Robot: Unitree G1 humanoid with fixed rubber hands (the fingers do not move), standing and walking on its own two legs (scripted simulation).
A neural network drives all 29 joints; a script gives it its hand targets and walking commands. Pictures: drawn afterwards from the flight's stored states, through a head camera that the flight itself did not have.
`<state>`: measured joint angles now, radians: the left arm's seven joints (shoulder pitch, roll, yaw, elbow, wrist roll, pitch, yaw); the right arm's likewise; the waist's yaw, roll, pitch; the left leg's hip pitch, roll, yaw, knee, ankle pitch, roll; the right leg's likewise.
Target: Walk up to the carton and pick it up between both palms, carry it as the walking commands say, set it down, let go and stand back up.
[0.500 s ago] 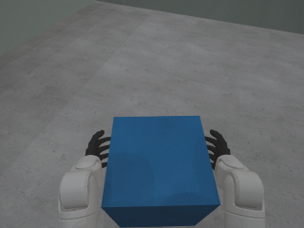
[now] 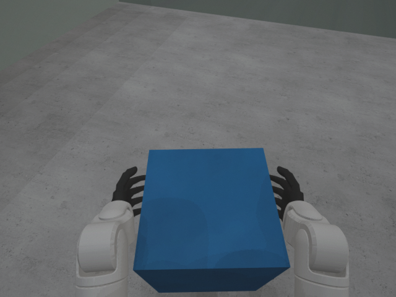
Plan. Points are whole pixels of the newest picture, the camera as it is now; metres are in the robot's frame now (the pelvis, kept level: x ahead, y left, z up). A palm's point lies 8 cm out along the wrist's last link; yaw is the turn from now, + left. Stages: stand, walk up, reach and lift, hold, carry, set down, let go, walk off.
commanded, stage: carry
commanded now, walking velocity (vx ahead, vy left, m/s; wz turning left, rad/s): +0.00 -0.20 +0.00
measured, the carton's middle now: (206, 226) +0.27 -0.01 +0.01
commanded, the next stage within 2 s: none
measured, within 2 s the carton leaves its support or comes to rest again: neither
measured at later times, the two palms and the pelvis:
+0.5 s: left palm (212, 230) +0.23 -0.01 +0.09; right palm (390, 237) +0.22 -0.31 +0.08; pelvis -0.05 -0.15 +0.01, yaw +0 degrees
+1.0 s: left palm (314, 263) +0.18 -0.17 +0.08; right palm out of the picture +0.16 -0.47 +0.07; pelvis -0.10 -0.30 +0.01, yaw +0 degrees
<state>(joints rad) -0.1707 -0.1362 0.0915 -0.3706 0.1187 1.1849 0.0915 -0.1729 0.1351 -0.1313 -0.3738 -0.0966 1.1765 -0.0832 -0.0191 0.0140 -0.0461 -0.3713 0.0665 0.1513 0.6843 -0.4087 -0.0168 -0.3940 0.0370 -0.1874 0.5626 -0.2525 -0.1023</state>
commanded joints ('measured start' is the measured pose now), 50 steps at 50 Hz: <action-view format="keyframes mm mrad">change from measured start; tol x32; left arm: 1 -376 -902 -694 -17 -351 -1 -226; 50 -413 -949 -683 -15 -396 -14 -247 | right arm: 1 -384 921 733 -4 395 28 272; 50 -480 952 800 -67 441 11 265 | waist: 1 -9 -6 -309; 13 3 218 -291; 17 23 -318 -299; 32 -17 291 -216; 50 29 -145 -312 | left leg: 1 299 174 -175 -339 276 54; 3 306 493 -500 -339 706 280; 12 265 284 -132 -215 706 95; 18 -191 31 -68 379 -292 -46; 29 144 36 -25 -282 130 23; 31 314 412 -496 -381 338 178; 41 257 278 -142 -223 698 88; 46 -176 50 -24 236 -271 -81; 50 -184 42 -73 443 -139 -38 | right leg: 1 38 -182 162 37 272 8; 4 -208 -65 262 531 -244 108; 11 -49 -41 73 119 -145 147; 18 313 -335 326 -152 663 -114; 29 209 -228 219 -115 336 -59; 32 -240 -67 194 363 -244 116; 50 268 -273 227 -136 480 -95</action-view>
